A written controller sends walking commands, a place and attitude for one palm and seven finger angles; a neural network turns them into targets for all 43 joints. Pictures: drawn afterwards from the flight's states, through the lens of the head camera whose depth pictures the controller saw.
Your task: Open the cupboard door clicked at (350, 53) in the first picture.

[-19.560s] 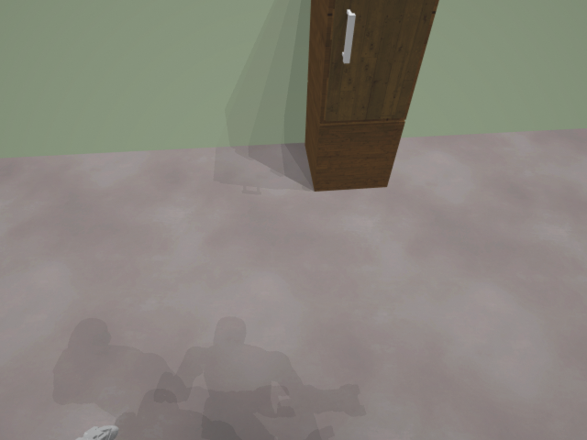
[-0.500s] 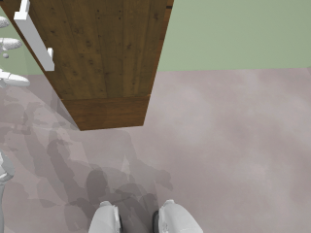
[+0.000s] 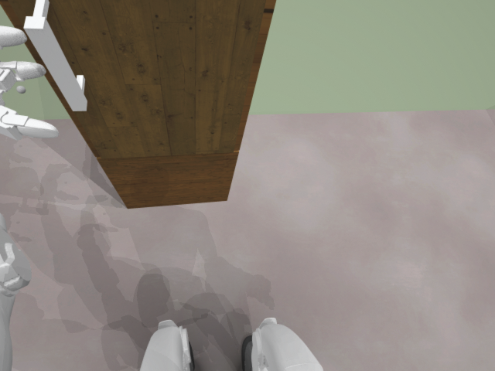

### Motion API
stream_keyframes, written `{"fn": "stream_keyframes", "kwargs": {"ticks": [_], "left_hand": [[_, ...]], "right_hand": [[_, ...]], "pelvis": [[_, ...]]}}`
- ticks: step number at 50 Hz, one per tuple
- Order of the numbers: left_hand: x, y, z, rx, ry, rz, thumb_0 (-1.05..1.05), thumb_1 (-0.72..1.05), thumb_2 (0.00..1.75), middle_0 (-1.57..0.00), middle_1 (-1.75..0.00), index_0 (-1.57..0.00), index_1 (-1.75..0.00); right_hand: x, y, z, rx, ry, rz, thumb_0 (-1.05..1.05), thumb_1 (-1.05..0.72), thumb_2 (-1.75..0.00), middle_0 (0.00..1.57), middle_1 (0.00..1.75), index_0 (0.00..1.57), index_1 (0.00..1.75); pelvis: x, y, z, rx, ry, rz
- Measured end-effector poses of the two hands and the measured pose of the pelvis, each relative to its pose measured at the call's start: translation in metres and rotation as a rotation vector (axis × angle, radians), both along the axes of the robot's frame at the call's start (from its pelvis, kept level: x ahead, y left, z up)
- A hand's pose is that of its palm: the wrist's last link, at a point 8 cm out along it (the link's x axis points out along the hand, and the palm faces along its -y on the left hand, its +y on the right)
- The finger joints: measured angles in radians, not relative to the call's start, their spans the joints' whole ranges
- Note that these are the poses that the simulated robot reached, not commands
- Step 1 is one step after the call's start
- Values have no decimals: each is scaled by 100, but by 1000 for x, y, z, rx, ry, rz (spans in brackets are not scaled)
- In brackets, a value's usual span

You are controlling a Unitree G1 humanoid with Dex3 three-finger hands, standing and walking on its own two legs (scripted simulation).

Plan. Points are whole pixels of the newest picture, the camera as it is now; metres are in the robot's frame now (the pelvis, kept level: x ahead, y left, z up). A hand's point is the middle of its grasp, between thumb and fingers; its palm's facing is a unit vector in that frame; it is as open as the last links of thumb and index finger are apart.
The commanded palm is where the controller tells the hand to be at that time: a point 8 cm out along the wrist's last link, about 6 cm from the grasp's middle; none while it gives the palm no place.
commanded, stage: slide the fingers in behind the handle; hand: left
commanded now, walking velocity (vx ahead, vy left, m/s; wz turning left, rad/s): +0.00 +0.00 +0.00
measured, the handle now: (62, 59) +0.57 +0.24 +0.07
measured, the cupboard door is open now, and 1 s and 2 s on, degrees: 0 0 1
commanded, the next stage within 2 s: close the thumb around the handle in 1.28 s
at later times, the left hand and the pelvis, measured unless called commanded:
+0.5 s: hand (55, 85) +0.52 +0.23 +0.08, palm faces +0.02 -1.00 -0.01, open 14.0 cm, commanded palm +0.49 +0.27 +0.08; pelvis +0.00 +0.00 +0.00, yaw +0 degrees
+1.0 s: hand (76, 87) +0.51 +0.21 +0.08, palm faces +0.07 -1.00 -0.02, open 14.2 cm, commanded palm +0.49 +0.24 +0.08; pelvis +0.01 -0.02 +0.00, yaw +1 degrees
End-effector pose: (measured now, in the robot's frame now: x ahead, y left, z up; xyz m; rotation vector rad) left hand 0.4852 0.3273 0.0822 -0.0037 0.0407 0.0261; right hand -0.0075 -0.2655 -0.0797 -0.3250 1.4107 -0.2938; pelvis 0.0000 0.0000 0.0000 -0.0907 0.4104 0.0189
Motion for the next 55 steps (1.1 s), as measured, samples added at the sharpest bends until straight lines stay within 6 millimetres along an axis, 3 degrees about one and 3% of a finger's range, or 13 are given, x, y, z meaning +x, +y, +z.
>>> {"fn": "stream_keyframes", "kwargs": {"ticks": [19, 35, 55], "left_hand": [[7, -25, -1, 5, -5, -4, -1, -50, 30, -30, -120, -30, -120], [7, -65, 3, 18, -22, 4, -1, -50, 30, -30, -120, -30, -120], [2, -70, 3, 30, -18, 48, -1, -50, 30, -27, -120, -24, -120]], "right_hand": [[-4, 10, -3, 35, 8, -15, 0, -90, -89, 21, 30, 20, 30], [6, 5, -8, 74, -23, -16, 0, -90, -89, 21, 30, 20, 30], [15, -16, -14, 74, -23, 8, 0, -90, -89, 21, 30, 20, 30]], "pelvis": [[3, 3, 2, 5, -6, -1], [7, -4, 5, 22, -21, -3], [9, -20, 4, 33, -20, 12]]}}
